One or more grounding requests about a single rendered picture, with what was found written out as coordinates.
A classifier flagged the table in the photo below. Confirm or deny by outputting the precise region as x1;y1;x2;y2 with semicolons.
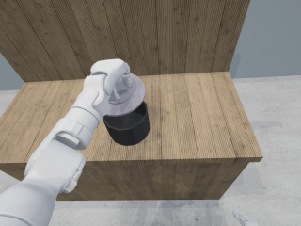
0;0;263;201

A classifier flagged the left robot upper arm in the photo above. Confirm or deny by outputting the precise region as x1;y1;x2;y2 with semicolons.
0;139;86;226

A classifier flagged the pot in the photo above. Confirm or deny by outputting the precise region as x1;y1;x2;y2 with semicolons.
103;101;151;146

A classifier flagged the robot left hand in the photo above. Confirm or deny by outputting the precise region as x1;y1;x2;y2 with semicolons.
90;58;132;102

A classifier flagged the lid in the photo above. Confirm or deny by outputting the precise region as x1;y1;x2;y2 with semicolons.
105;73;146;117

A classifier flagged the robot right hand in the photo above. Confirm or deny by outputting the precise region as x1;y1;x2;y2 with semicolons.
232;210;259;226

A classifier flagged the knob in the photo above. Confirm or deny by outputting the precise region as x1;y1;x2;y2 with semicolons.
115;78;128;95

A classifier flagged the robot left forearm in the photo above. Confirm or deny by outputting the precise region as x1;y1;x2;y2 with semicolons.
24;69;116;177

